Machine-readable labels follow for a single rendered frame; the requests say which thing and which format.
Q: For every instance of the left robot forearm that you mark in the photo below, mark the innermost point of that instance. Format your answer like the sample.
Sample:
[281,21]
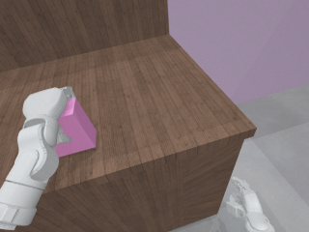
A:
[35,163]

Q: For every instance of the right robot forearm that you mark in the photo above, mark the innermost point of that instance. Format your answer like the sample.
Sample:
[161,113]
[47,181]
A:
[257,222]

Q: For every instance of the table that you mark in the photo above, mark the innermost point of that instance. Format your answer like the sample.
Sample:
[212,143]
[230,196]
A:
[168,138]

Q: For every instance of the left robot hand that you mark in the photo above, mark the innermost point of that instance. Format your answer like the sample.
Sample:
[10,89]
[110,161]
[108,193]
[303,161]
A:
[50,102]

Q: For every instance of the sponge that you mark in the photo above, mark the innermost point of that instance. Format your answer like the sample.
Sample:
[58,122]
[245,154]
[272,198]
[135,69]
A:
[76,124]

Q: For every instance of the right robot hand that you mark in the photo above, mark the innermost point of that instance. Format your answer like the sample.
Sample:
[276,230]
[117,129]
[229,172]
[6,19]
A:
[248,201]

